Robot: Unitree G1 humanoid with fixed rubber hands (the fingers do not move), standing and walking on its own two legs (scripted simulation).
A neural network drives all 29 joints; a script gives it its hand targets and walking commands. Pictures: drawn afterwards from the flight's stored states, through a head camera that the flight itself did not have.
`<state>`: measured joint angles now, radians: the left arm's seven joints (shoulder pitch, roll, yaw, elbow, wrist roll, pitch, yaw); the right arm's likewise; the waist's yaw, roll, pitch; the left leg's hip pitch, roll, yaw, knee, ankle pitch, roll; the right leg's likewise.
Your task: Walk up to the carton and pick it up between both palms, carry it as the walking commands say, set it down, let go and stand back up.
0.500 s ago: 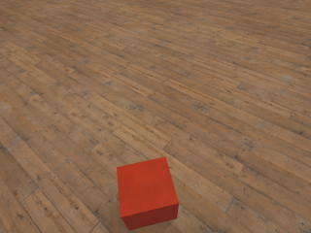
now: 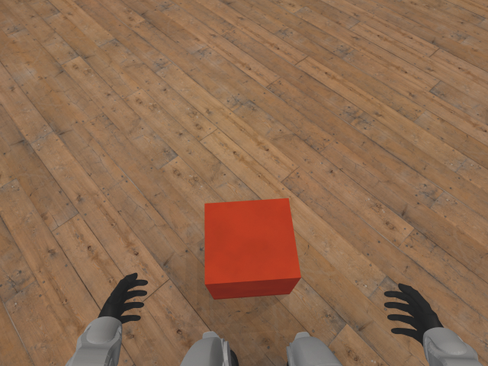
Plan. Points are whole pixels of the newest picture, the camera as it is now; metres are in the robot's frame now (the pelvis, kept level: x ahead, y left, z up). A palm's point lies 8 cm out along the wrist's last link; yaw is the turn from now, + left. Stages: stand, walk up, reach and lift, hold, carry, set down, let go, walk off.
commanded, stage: reach and lift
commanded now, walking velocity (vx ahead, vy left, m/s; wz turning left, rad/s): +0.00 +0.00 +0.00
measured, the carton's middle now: (249, 251) +0.47 -0.03 -0.58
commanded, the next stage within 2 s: none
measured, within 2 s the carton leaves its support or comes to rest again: neither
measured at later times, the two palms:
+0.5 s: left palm (133, 261) +0.33 +0.21 -0.11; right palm (396, 261) +0.28 -0.28 -0.11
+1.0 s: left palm (145, 219) +0.44 +0.21 -0.15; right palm (359, 199) +0.43 -0.27 -0.14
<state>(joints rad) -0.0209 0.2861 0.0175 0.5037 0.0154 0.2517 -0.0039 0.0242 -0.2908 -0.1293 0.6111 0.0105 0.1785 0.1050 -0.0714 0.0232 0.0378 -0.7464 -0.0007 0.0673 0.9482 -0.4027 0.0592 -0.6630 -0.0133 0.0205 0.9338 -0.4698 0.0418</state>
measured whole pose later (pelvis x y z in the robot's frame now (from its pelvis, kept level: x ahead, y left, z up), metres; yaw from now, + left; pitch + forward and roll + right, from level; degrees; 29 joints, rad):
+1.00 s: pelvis -0.06 -0.03 -0.06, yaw +0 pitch +41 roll -2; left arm -1.05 0.38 0.26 0.88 -0.04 0.22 -0.04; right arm -1.02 -0.36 -0.30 0.90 0.10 0.19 0.08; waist -0.01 -0.01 -0.03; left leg -1.51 0.03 0.02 1.06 -0.26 0.02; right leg -1.45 0.01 -0.03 1.10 -0.37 -0.01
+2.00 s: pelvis -0.09 -0.04 -0.27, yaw +0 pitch +45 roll -1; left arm -1.36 0.46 0.26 1.01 -0.12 0.18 0.00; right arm -1.33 -0.42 -0.22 0.96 0.17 0.19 -0.03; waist -0.01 0.00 0.12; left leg -2.20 0.04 0.01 1.85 -0.44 0.03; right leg -2.12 0.01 -0.03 1.92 -0.59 -0.02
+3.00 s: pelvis -0.10 -0.04 -0.35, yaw -1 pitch +35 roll +0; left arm -1.52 0.47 0.10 1.21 -0.25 0.07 0.08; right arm -1.49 -0.40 -0.07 1.11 0.26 0.09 -0.10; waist -0.01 -0.01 0.41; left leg -2.29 0.06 0.02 2.16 -0.48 0.04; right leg -2.21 0.02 -0.03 2.24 -0.64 -0.02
